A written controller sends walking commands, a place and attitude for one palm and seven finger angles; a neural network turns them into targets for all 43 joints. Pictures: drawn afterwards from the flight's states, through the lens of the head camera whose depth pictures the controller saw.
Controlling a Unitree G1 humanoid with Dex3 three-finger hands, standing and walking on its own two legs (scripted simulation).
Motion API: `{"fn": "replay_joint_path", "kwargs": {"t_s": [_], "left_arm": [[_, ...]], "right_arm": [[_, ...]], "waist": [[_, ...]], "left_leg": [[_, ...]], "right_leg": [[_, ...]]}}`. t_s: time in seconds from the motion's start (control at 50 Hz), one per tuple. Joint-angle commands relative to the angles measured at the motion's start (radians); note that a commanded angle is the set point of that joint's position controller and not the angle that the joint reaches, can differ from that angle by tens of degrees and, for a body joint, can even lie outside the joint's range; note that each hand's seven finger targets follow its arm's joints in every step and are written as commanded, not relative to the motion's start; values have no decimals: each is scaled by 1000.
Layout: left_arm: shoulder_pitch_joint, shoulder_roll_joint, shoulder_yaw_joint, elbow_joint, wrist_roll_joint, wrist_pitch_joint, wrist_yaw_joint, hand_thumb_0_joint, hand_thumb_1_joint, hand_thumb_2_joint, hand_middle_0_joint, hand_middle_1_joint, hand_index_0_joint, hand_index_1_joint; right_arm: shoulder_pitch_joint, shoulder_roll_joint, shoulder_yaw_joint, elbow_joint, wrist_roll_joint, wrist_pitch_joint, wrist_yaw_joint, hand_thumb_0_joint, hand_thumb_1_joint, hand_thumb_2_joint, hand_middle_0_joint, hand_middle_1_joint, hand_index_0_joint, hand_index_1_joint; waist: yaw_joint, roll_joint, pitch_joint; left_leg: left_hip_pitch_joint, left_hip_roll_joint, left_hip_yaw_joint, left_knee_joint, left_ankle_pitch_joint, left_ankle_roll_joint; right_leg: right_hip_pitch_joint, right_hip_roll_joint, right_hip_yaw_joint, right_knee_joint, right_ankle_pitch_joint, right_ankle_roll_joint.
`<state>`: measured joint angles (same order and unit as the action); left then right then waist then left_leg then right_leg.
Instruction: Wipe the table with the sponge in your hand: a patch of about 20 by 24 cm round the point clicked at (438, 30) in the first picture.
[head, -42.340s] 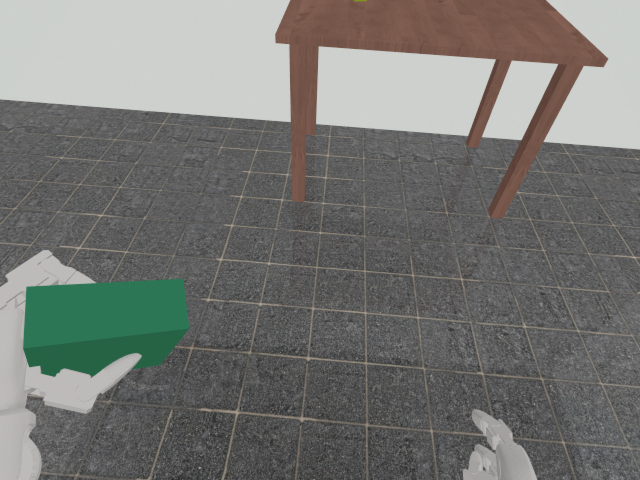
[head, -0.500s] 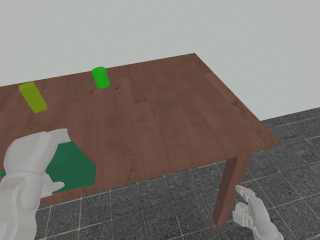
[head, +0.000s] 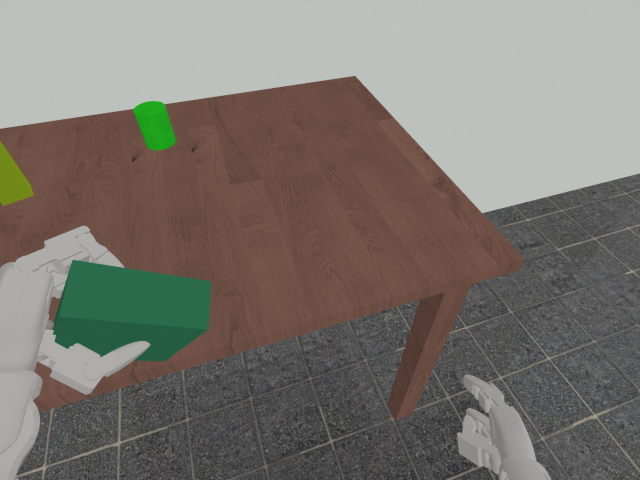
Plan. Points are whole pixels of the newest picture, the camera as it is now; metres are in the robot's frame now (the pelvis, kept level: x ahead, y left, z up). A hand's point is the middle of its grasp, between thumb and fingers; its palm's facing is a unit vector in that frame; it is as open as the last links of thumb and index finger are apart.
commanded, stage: step back with the hand held close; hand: left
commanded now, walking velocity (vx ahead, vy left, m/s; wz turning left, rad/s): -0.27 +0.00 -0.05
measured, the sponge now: (146, 321) +0.23 +0.21 +0.14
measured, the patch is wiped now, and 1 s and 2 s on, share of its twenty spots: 1.00 1.00 1.00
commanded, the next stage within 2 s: stop stepping back and stand still in 1.20 s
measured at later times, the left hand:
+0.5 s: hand (27, 338) +0.17 +0.26 +0.20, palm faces +0.40 -0.80 -0.45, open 9.3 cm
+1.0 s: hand out of the picture +0.11 +0.28 +0.21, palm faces +0.46 -0.83 -0.32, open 9.3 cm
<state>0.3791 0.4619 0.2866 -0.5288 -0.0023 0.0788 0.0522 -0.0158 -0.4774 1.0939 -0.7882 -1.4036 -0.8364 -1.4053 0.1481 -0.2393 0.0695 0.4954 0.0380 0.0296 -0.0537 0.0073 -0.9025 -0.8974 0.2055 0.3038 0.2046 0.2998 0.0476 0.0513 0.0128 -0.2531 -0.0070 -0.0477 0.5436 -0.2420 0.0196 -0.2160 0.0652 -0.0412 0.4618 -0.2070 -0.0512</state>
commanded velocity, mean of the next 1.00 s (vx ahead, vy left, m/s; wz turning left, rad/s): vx -0.32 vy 0.00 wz -0.05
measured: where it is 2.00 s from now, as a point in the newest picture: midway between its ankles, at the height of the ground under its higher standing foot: outside the picture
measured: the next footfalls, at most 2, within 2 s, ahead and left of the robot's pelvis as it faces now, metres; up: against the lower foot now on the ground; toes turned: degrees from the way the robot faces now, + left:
right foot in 1.04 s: -0.14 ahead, -0.12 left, +0.00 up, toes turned -2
left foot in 1.22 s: -0.08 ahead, +0.14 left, +0.00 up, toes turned -2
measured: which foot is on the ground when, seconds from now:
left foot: down 0.00-1.00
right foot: down 0.00-0.74, up 0.76-1.00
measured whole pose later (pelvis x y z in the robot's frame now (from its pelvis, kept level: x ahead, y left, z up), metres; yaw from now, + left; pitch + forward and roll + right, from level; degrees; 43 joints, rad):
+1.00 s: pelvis -0.12 +0.03 -0.01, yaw -2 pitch +2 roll -4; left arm 0.34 0.37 0.41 -0.60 -0.06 -0.13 0.15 -0.02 -0.48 1.09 -0.79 -1.41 -0.84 -1.41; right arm 0.19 -0.16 0.04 0.59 0.01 -0.07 -0.04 0.01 -0.90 -0.90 0.21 0.30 0.21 0.30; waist 0.03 0.03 -0.02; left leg -0.49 0.07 0.08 0.49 -0.03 0.05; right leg -0.26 0.03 -0.01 0.68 -0.44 0.00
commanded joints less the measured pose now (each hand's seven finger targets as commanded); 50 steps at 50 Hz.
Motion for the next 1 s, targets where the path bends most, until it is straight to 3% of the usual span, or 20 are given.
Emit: {"fn": "replay_joint_path", "kwargs": {"t_s": [0.0,0.06,0.16,0.24,0.34,0.44,0.5,0.56,0.62,0.64,0.68,0.72,0.74,0.76,0.8,0.84,0.92,0.94,0.96,0.98], "left_arm": [[-32,192,237,-364,-92,-210,93,0,100,1300,-1200,-1600,-1200,-1600],[13,179,259,-307,-85,-236,102,0,100,1300,-1200,-1600,-1200,-1600],[43,148,244,-238,-84,-246,99,0,100,1300,-1200,-1600,-1200,-1600],[47,161,243,-318,-77,-260,103,0,100,1300,-1200,-1600,-1200,-1600],[20,191,288,-395,-51,-281,117,0,100,1300,-1200,-1600,-1200,-1600],[-34,150,278,-298,-37,-283,110,0,100,1300,-1200,-1600,-1200,-1600],[-83,117,234,-233,-41,-275,104,0,100,1300,-1200,-1600,-1200,-1600],[-88,103,186,-235,-55,-272,106,0,100,1300,-1200,-1600,-1200,-1600],[-70,130,196,-301,-61,-274,111,0,100,1300,-1200,-1600,-1200,-1600],[-64,161,223,-348,-60,-276,114,0,100,1300,-1200,-1600,-1200,-1600],[-43,155,238,-403,-56,-292,120,0,100,1300,-1200,-1600,-1200,-1600],[-47,149,274,-418,-38,-304,127,0,100,1300,-1200,-1600,-1200,-1600],[-80,179,299,-428,-33,-305,130,0,100,1300,-1200,-1600,-1200,-1600],[-112,167,292,-400,-34,-303,128,0,100,1300,-1200,-1600,-1200,-1600],[-140,124,258,-343,-46,-291,124,0,100,1300,-1200,-1600,-1200,-1600],[-140,89,217,-323,-55,-280,122,0,100,1300,-1200,-1600,-1200,-1600],[-128,37,143,-291,-63,-267,103,0,100,1300,-1200,-1600,-1200,-1600],[-94,65,167,-280,-60,-268,100,0,100,1300,-1200,-1600,-1200,-1600],[-95,38,139,-290,-64,-278,90,0,100,1300,-1200,-1600,-1200,-1600],[-96,75,167,-306,-66,-294,85,0,100,1300,-1200,-1600,-1200,-1600]], "right_arm": [[-55,-114,-70,-115,-18,-54,-20,0,-900,-900,200,300,200,300],[-32,-110,-84,-95,-14,-49,-20,0,-900,-900,200,300,200,300],[-33,-119,-103,-91,-6,-45,-20,0,-900,-900,200,300,200,300],[-55,-128,-106,-101,-9,-58,-17,0,-900,-900,200,300,200,300],[-54,-142,-110,-104,-23,-78,-18,0,-900,-900,200,300,200,300],[-26,-140,-118,-94,-25,-90,-19,0,-900,-900,200,300,200,300],[-20,-127,-111,-88,-19,-85,-17,0,-900,-900,200,300,200,300],[-17,-99,-99,-56,-21,-74,-11,0,-900,-900,200,300,200,300],[-31,-89,-95,-55,-18,-71,-2,0,-900,-900,200,300,200,300],[-47,-100,-97,-66,-21,-70,-4,0,-900,-900,200,300,200,300],[-64,-107,-92,-85,-24,-69,-8,0,-900,-900,200,300,200,300],[-64,-128,-107,-99,-33,-88,-13,0,-900,-900,200,300,200,300],[-56,-126,-116,-110,-36,-102,-16,0,-900,-900,200,300,200,300],[-28,-105,-126,-83,-35,-113,-11,0,-900,-900,200,300,200,300],[-15,-95,-131,-59,-30,-140,-1,0,-900,-900,200,300,200,300],[-27,-89,-122,-51,-24,-159,-1,0,-900,-900,200,300,200,300],[-42,-85,-102,-41,-29,-161,3,0,-900,-900,200,300,200,300],[-41,-90,-105,-40,-31,-155,4,0,-900,-900,200,300,200,300],[-36,-76,-102,-36,-29,-146,7,0,-900,-900,200,300,200,300],[-44,-76,-106,-40,-30,-137,8,0,-900,-900,200,300,200,300]], "waist": [[-32,145,-175],[-40,57,-203],[-50,-14,-196],[-47,27,-186],[-41,121,-165],[-49,94,-131],[-57,-19,-89],[-74,-135,-107],[-79,-157,-151],[-75,-76,-148],[-67,53,-107],[-59,262,-132],[-61,297,-142],[-61,213,-150],[-54,107,-156],[-50,132,-182],[-36,182,-195],[-35,201,-207],[-35,161,-230],[-32,79,-220]], "left_leg": [[-3,108,-121,-40,117,39],[-54,136,-156,-31,225,36],[-93,142,-164,-26,166,34],[-150,136,-171,-50,50,39],[-315,160,-228,-170,-217,69],[-435,177,-235,-190,-384,90],[-427,138,-180,-85,-419,73],[-200,70,-87,182,-251,20],[-94,66,-43,252,-169,10],[-99,88,-69,168,-166,18],[-180,153,-170,-33,-284,52],[-408,304,-316,-315,-518,112],[-432,363,-375,-409,-498,127],[-374,373,-327,-379,-430,117],[-146,327,-245,-289,-245,107],[-13,311,-218,-288,-171,95],[-26,258,-127,-326,-159,31],[-10,243,-104,-295,-105,16],[4,218,-72,-240,-60,-8],[14,189,-41,-111,-49,-26]], "right_leg": [[-24,-196,149,-1,202,-4],[7,-178,118,58,240,7],[-27,-166,119,62,188,14],[-30,-168,138,67,144,8],[37,-100,104,154,28,28],[75,-73,100,204,-21,40],[-11,-128,162,104,-72,20],[-242,-296,330,-97,-143,-57],[-277,-352,293,-94,-31,-73],[-267,-331,266,-52,1,-65],[-270,-205,166,85,-99,-8],[-67,-46,56,431,-193,52],[-59,-7,63,634,-253,71],[-113,-10,89,741,-271,71],[-274,-31,80,682,-287,76],[-284,-42,61,551,-302,75],[-101,-14,22,194,-278,46],[-66,-16,18,94,-229,37],[-24,-29,18,-21,-153,22],[-42,-90,61,-167,-68,-9]]}}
